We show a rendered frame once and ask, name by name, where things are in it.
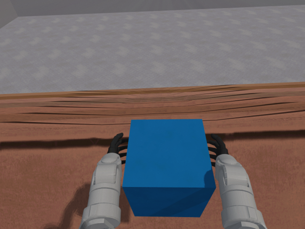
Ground carton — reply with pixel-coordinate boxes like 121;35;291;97
122;119;216;217

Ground left robot hand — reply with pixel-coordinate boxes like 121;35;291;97
107;133;129;164

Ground robot left forearm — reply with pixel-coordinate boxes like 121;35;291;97
79;153;122;229

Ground robot right forearm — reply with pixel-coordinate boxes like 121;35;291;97
215;154;267;229

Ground right robot hand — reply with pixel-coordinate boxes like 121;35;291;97
206;134;228;167

